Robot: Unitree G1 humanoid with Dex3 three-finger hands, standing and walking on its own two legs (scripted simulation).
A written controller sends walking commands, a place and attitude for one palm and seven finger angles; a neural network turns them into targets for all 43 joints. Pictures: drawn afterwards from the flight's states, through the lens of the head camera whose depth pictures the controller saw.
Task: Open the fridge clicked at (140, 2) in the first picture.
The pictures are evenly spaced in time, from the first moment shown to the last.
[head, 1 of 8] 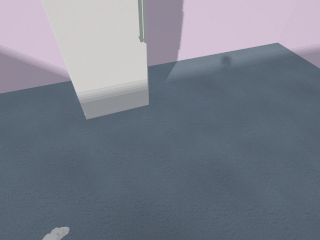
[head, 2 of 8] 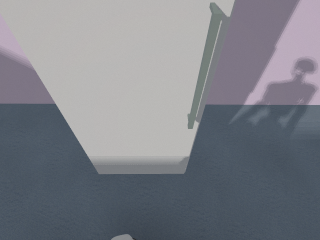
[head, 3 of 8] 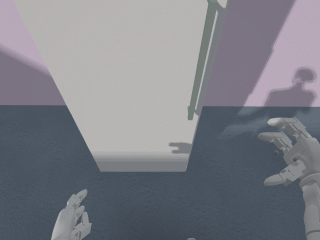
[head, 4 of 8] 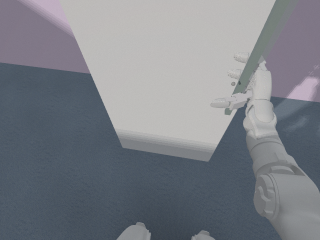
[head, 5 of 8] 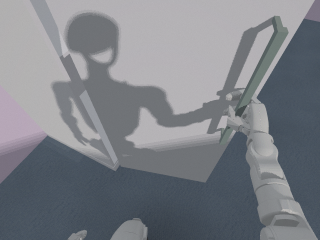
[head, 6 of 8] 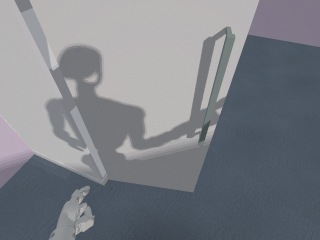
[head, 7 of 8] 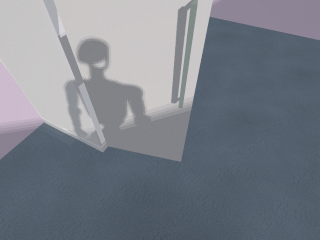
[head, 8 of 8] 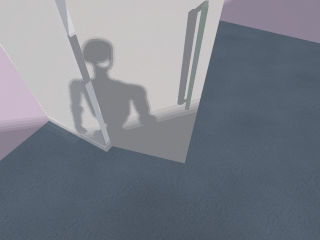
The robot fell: no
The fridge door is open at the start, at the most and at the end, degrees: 0 79 76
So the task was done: yes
